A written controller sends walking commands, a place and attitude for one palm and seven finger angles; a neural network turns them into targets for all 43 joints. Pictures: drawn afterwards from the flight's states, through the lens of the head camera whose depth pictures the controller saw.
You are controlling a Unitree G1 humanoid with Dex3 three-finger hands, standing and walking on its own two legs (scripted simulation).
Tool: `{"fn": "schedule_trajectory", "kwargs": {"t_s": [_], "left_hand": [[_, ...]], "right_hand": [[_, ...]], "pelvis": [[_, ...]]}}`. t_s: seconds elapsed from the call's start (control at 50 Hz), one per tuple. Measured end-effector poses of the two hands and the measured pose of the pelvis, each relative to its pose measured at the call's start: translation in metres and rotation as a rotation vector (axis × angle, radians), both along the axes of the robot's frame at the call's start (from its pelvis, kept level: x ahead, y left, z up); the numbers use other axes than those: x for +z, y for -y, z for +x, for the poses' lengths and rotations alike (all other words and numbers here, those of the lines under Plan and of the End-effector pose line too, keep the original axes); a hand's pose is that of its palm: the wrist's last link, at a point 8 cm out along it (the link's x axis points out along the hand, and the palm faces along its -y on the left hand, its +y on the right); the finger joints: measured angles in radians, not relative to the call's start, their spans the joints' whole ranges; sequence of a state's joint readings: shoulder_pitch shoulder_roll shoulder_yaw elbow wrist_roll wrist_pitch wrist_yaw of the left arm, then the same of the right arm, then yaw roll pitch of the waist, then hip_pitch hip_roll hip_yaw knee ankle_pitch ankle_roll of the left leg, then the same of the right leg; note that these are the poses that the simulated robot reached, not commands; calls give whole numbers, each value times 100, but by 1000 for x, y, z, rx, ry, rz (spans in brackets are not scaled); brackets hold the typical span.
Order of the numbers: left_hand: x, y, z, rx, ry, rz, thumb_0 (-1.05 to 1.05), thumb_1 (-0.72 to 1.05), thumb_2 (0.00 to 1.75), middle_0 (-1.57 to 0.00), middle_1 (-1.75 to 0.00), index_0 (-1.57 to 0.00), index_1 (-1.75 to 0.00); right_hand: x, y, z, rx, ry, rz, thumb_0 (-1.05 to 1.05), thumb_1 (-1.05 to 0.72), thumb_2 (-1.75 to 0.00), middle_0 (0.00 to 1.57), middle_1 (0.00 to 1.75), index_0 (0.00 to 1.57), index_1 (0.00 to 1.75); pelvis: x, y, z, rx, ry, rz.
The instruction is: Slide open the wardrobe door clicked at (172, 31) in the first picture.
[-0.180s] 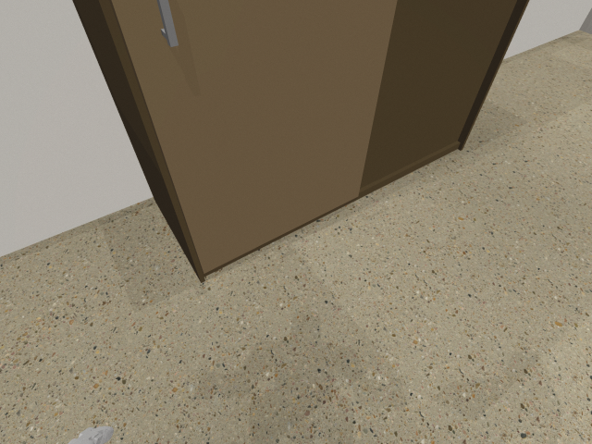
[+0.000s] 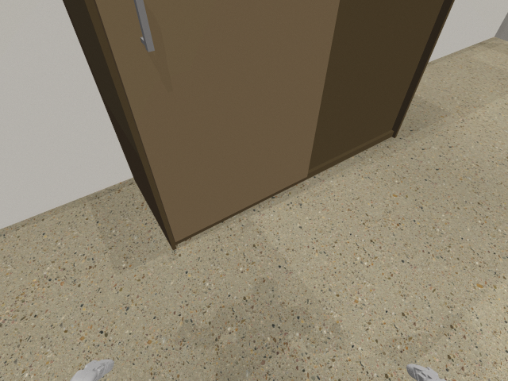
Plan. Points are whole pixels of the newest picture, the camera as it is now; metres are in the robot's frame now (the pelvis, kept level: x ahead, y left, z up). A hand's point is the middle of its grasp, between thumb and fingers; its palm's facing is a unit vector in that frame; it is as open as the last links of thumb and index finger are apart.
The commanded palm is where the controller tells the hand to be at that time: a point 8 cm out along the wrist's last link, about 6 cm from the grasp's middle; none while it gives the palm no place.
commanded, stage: stand and wait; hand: left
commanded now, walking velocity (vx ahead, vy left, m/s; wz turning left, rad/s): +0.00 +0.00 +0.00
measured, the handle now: (138, 8) +0.83 +0.33 +0.24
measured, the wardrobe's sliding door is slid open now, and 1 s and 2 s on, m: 0.00 0.00 0.00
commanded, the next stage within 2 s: look at it before walking up in 0.66 s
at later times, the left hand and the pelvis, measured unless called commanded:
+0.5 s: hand out of the picture +0.06 +0.23 -0.15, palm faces -0.03 -0.94 -0.35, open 7.4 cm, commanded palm none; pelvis -0.01 -0.02 +0.00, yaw +0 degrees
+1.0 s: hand out of the picture +0.07 +0.23 -0.15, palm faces -0.03 -0.94 -0.34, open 7.4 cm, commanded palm none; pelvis -0.02 -0.02 +0.01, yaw -1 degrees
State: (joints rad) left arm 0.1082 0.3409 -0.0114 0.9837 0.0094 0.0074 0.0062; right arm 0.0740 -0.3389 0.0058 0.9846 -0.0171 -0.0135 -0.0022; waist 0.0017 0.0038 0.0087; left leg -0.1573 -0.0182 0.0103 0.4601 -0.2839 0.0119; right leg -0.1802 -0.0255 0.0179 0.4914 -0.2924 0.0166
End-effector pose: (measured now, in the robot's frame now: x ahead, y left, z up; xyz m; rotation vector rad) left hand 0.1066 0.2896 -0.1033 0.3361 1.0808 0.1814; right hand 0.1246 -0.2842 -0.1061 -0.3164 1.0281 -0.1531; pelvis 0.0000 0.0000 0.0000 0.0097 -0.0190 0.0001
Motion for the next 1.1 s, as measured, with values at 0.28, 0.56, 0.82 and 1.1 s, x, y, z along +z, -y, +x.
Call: {"fn": "schedule_trajectory", "kwargs": {"t_s": [0.28,0.56,0.82,1.1], "left_hand": [[-8,19,-35,27,-86,-17,0,90,90,-21,-30,-21,-30],[-7,19,-54,37,-133,-2,0,90,90,-21,-30,-21,-30],[-5,22,-43,21,-92,-10,0,90,90,-21,-30,-21,-30],[-6,18,-48,28,-102,-14,0,90,90,-21,-30,-21,-30]], "right_hand": [[-9,18,-39,-38,-105,3,1,-90,-89,21,29,20,30],[-13,34,-85,-82,-207,-9,1,-90,-90,20,29,20,30],[-11,31,-83,-78,-180,-2,1,-90,-89,20,29,20,30],[-8,26,-76,-69,-165,-5,1,-90,-89,20,29,20,30]], "pelvis": [[3,15,-7,-3,7,0],[5,23,-16,-7,10,-3],[6,23,-20,-8,11,-4],[7,19,-20,-9,11,-4]]}}
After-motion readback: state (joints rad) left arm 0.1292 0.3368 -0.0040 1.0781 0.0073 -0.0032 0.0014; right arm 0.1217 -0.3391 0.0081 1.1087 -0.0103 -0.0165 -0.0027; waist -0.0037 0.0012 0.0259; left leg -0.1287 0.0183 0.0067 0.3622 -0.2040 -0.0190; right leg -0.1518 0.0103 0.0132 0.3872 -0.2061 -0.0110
